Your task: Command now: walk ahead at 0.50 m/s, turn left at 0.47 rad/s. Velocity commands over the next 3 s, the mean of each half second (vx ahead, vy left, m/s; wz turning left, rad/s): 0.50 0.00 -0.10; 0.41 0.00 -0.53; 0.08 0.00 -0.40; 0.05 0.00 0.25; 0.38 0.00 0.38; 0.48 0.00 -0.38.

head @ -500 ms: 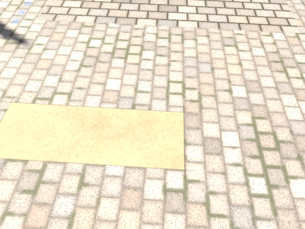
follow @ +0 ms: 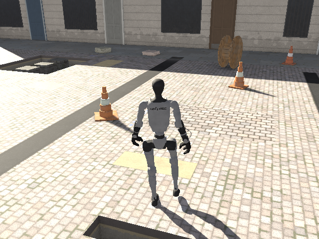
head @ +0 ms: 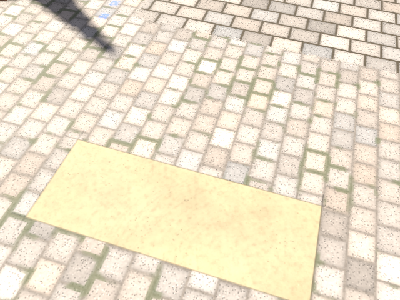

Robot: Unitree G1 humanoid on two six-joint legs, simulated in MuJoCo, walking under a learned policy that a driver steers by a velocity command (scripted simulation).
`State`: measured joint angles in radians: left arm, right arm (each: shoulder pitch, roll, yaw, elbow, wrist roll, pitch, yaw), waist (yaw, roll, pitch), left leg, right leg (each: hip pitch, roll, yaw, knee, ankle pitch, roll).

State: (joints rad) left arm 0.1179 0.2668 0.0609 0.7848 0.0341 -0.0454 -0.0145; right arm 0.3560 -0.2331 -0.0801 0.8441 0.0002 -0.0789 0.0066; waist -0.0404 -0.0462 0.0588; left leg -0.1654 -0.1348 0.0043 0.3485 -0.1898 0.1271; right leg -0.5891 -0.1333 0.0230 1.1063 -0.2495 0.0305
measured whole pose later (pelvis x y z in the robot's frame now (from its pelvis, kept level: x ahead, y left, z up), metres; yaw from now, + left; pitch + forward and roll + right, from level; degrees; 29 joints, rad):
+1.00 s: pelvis +0.56 -0.06 -0.01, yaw -24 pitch +1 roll -1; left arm 0.31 0.32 0.08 0.76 0.02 0.02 0.00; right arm 0.14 -0.24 -0.01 0.68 -0.02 -0.06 -0.02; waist 0.05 -0.04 0.07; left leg -0.35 0.01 0.06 0.49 -0.16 0.03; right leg -0.44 0.08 0.04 1.17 -0.46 -0.01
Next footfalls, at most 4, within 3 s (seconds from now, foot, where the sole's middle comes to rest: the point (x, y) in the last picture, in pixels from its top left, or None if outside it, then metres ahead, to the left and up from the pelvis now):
0.30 right None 0.38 -0.12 -0.78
0.86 left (195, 232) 0.70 -0.01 -0.78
1.34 right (251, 266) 0.57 -0.19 -0.78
1.66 left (197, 237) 0.68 -0.01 -0.78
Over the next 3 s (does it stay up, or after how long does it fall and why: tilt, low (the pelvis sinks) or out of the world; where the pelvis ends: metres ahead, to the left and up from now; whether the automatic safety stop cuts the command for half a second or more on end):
stays up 1.00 -0.16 0.00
